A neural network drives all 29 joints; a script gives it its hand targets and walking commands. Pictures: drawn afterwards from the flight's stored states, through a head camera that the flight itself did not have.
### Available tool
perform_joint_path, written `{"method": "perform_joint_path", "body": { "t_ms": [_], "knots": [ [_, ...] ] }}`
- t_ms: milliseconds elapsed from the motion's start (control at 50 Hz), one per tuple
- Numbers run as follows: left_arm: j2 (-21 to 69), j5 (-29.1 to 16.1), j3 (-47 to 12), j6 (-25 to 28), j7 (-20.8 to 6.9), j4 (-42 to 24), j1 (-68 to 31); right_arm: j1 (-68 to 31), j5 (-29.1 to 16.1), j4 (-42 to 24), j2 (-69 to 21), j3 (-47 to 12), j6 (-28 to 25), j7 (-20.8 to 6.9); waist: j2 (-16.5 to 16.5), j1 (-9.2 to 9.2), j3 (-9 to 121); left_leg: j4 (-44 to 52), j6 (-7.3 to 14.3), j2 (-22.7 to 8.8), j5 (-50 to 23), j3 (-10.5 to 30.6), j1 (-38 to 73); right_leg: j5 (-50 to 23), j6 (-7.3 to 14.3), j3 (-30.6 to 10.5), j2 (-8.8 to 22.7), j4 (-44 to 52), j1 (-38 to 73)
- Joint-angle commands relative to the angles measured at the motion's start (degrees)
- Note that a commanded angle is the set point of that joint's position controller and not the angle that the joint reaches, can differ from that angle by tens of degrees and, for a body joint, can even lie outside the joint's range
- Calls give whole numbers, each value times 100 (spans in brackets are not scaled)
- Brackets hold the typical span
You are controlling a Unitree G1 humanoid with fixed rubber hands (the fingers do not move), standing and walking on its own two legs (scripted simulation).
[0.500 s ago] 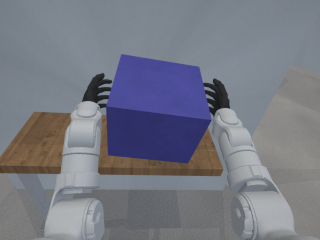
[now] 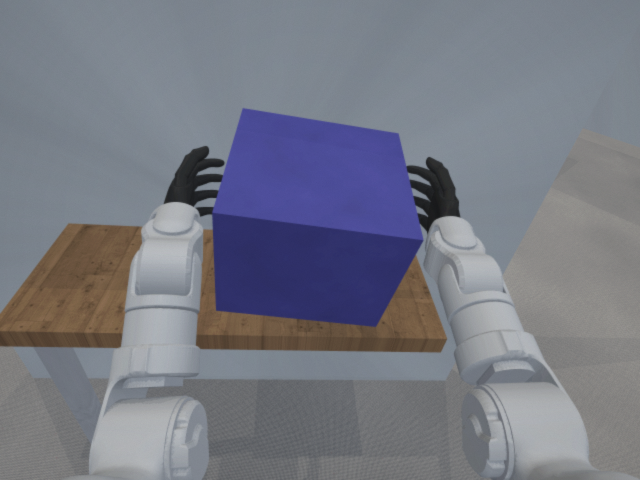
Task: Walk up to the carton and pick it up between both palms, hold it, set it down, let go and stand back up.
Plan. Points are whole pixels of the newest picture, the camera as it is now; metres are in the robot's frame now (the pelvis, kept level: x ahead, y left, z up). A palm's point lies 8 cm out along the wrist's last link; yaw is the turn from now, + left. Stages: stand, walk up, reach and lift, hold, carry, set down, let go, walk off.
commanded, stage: set down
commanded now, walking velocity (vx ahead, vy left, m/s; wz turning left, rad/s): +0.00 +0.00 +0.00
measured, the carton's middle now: (310, 219) +0.43 +0.02 +0.15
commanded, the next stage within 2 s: none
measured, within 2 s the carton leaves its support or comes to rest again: neither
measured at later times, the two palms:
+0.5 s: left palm (192, 217) +0.38 +0.17 +0.18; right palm (444, 193) +0.39 -0.14 +0.23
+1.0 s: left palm (210, 225) +0.41 +0.16 +0.14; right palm (432, 232) +0.42 -0.16 +0.15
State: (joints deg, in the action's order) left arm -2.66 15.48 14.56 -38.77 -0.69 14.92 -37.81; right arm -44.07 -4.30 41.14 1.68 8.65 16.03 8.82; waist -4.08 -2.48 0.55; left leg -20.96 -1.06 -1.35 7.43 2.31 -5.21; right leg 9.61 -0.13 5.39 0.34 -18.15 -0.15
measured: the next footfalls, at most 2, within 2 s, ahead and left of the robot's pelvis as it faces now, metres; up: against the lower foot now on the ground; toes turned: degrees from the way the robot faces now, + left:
none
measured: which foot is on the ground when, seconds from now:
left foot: down 0.00-1.00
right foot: down 0.00-1.00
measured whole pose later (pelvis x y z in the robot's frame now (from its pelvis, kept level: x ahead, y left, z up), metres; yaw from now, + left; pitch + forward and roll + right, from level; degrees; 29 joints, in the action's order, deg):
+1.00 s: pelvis +0.04 -0.01 +0.00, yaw +0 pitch -6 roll +0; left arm 1.9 20.6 18.3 -20.1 -2.6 18.9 -31.7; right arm -36.0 1.2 41.1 -1.4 10.3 -5.8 8.6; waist -3.7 -1.6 -3.2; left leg -18.7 -2.0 -1.3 9.6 2.3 -3.1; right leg 13.0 -0.1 5.4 0.5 -18.2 1.0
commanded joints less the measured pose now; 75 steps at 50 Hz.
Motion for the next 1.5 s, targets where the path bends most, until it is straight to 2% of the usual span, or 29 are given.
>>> {"method": "perform_joint_path", "body": {
  "t_ms": [0,120,180,240,300,380,440,500,540,580,660,680,740,780,840,880,940,980,1060,1080,1180,1300,1320,1360,1400,1480],
  "knots": [
    [3379,-539,-2115,330,-1087,-1066,-3076,-3793,-875,-1978,-3013,-2133,-124,-617,527,-115,1991,474,70,414,-688,-469,761,-481,-283,-92,-339,370,484],
    [3298,-628,-2096,657,-1074,-1103,-3693,-4248,-597,-2119,-2990,-1986,-507,-655,617,-110,2317,509,10,398,-404,-425,755,-282,-256,-65,-275,389,479],
    [3228,-516,-1882,923,-1104,-678,-3798,-4307,-229,-1867,-2969,-1663,-833,-755,567,-78,2180,622,23,363,32,-430,646,214,-244,-25,-213,433,329],
    [3045,-94,-1294,1165,-1221,21,-3594,-3947,376,-1319,-2873,-964,-1121,-868,423,-46,1587,825,131,372,664,-553,393,966,-247,-3,-127,501,207],
    [2756,303,-709,1189,-1413,578,-3279,-3471,699,-906,-2793,-718,-1138,-920,253,69,1061,966,293,428,927,-660,183,1385,-273,-69,-89,545,305],
    [2689,557,-450,1390,-1561,476,-3430,-3065,855,-433,-2711,-534,-1237,-998,337,131,1009,1101,279,414,916,-706,221,1303,-293,-38,-119,492,477],
    [2740,477,-653,1776,-1413,23,-3645,-2962,862,-323,-2875,-647,-1527,-1056,639,216,1222,1105,114,365,509,-731,345,731,-290,53,-140,404,607],
    [2875,296,-993,2140,-1168,-365,-3881,-2805,785,-125,-3063,-908,-1819,-1094,882,311,1627,884,-73,317,-370,-757,785,151,-249,94,-204,346,580],
    [2958,216,-1171,2331,-1045,-427,-3921,-2537,823,96,-3061,-972,-1930,-1106,983,278,1716,743,-173,298,-794,-757,1080,5,-232,113,-234,355,482],
    [2977,142,-1292,2455,-971,-382,-3650,-2257,817,130,-3054,-1113,-1983,-1082,934,327,1832,608,-206,273,-1245,-750,1328,-266,-229,107,-278,372,501],
    [2971,93,-1358,2558,-951,-323,-3245,-1954,819,17,-2984,-1305,-2070,-981,782,303,1950,475,-180,277,-1770,-761,1547,-854,-272,78,-275,358,693],
    [2961,59,-1353,2572,-953,-344,-3107,-1969,780,-130,-2997,-1407,-2110,-953,686,353,2064,426,-154,273,-1925,-759,1551,-1137,-294,49,-263,322,806],
    [3013,-80,-1523,2622,-959,-553,-2921,-2000,661,-595,-2994,-1737,-2209,-870,581,322,2316,278,-186,299,-2364,-723,1523,-2016,-361,3,-242,169,1093],
    [3116,-247,-1801,2671,-912,-860,-2936,-2141,502,-986,-3101,-2110,-2303,-832,612,326,2652,107,-256,336,-2842,-690,1526,-2790,-392,-45,-228,25,1306],
    [3111,-325,-1943,2664,-895,-966,-2782,-2192,383,-1362,-3160,-2426,-2368,-755,478,290,2754,40,-251,375,-2904,-677,1298,-3620,-455,-120,-156,-128,1646],
    [3087,-336,-1991,2617,-886,-1020,-2645,-2259,326,-1554,-3166,-2554,-2408,-729,401,311,2799,50,-234,388,-2837,-670,1185,-3899,-480,-139,-144,-191,1801],
    [2883,-194,-1712,2444,-980,-699,-2389,-2235,413,-1553,-3046,-2444,-2341,-673,211,311,2538,234,-132,421,-2177,-681,833,-4096,-554,-162,-33,-205,2009],
    [2796,-124,-1510,2351,-1070,-355,-2343,-2236,546,-1435,-2932,-2215,-2297,-639,114,265,2250,355,-64,427,-1724,-693,675,-3729,-573,-140,13,-126,1924],
    [2730,80,-1019,2239,-1219,232,-2431,-2212,743,-946,-2845,-1880,-2143,-711,-16,398,1495,648,97,410,-938,-738,347,-2656,-570,-133,72,56,1520],
    [2731,125,-976,2237,-1255,347,-2524,-2207,827,-816,-2802,-1744,-2113,-734,4,371,1369,694,119,402,-785,-766,328,-2337,-546,-129,71,107,1403],
    [2760,228,-885,2388,-1222,415,-3098,-2449,1096,-403,-2826,-1332,-2148,-908,320,452,1206,788,71,344,-515,-849,388,-1006,-411,-25,-15,268,764],
    [2929,222,-1094,2787,-989,442,-3688,-2486,1509,236,-2804,-646,-2305,-1161,844,375,1394,733,-135,232,-536,-914,718,-27,-173,141,-102,387,27],
    [2939,252,-1045,2842,-954,526,-3672,-2472,1543,337,-2810,-570,-2316,-1202,850,426,1397,733,-152,220,-510,-928,741,80,-145,141,-110,423,-70],
    [3034,212,-1132,2969,-874,546,-3789,-2442,1669,472,-2796,-332,-2391,-1269,958,344,1544,691,-241,183,-641,-938,829,106,-117,188,-131,426,-269],
    [3035,309,-1019,3044,-807,700,-3627,-2280,1722,688,-2818,-233,-2397,-1318,925,418,1579,662,-245,170,-755,-955,837,22,-112,162,-138,440,-235],
    [2865,404,-606,3080,-832,1185,-3266,-2175,1819,775,-2889,-162,-2322,-1335,585,551,1402,731,-64,208,-675,-1016,493,-360,-216,12,-94,411,235]
  ]
}}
